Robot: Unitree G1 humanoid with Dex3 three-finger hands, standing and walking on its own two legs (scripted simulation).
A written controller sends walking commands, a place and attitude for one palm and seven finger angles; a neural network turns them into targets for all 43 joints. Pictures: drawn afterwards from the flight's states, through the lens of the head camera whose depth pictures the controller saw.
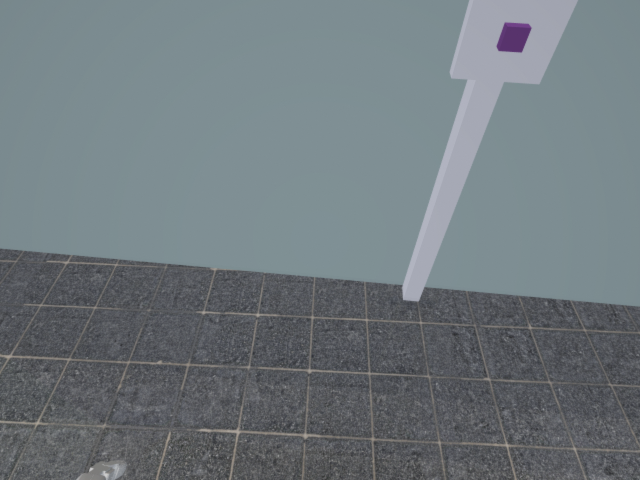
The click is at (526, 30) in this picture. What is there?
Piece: button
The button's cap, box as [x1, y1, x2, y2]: [496, 22, 531, 52]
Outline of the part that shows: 505,22 496,46 498,50 521,52 531,28 528,24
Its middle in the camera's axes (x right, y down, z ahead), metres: +0.36 -0.38 +0.73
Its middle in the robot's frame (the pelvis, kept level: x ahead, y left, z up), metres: +0.84 -0.32 +0.20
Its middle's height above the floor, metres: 0.97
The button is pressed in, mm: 0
